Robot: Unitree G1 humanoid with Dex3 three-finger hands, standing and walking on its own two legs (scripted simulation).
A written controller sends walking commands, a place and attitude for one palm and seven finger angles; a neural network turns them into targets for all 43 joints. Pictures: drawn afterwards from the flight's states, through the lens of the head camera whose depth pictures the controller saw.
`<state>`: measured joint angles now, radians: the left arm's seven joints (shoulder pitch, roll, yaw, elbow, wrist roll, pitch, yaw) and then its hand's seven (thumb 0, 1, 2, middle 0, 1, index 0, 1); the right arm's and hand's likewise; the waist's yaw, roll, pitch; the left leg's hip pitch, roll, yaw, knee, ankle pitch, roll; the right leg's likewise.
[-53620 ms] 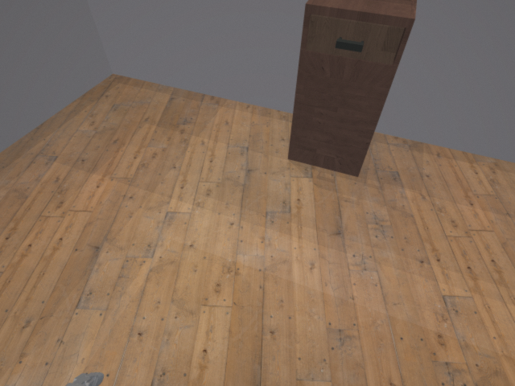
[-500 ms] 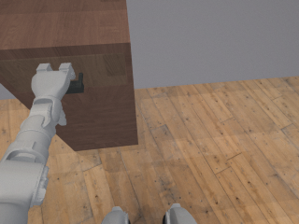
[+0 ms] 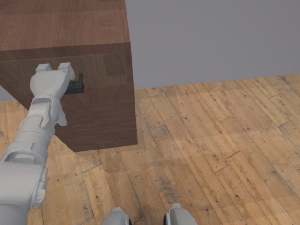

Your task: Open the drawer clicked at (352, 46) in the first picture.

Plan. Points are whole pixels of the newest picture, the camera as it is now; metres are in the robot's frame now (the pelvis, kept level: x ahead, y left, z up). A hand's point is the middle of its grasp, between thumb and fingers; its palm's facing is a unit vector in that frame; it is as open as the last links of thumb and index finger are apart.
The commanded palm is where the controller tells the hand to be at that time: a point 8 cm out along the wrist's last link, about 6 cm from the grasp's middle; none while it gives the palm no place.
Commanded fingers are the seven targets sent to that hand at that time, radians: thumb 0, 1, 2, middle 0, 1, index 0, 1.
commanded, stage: lift the fingers back up to retry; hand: left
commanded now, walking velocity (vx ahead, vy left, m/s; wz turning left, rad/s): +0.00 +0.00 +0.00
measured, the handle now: (65, 82) +0.53 +0.24 +0.00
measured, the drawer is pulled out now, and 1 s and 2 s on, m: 0.00 0.00 0.00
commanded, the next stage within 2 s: re-aim the fingers above the handle in 0.60 s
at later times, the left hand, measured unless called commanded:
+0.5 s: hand (51, 82) +0.48 +0.25 +0.06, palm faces -0.03 -0.07 -1.00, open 13.7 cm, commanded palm +0.45 +0.25 +0.12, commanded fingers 0.00 -0.50 0.30 -0.30 -1.20 -0.30 -1.20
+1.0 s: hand (52, 85) +0.47 +0.24 +0.07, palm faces -0.04 -0.04 -1.00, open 13.8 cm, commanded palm +0.45 +0.25 +0.12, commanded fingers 0.00 -0.50 0.30 -0.30 -1.20 -0.30 -1.20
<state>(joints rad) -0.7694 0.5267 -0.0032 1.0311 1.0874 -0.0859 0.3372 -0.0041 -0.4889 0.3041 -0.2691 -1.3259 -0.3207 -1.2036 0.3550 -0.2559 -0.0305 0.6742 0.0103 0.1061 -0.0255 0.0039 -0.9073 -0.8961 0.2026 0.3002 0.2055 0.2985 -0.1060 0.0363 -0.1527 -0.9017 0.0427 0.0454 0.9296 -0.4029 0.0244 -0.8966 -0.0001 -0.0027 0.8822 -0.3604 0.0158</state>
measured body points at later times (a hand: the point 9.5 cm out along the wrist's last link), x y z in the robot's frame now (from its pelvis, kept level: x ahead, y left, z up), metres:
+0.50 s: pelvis +0.04 +0.00 +0.03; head +0.12 +0.00 +0.48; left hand +0.48 +0.25 +0.12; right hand +0.09 -0.26 -0.10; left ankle +0.01 +0.11 -0.68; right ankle +0.03 -0.13 -0.68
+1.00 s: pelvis +0.04 -0.01 +0.03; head +0.11 -0.02 +0.48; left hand +0.46 +0.24 +0.12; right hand +0.12 -0.28 -0.10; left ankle +0.01 +0.11 -0.68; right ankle +0.03 -0.13 -0.68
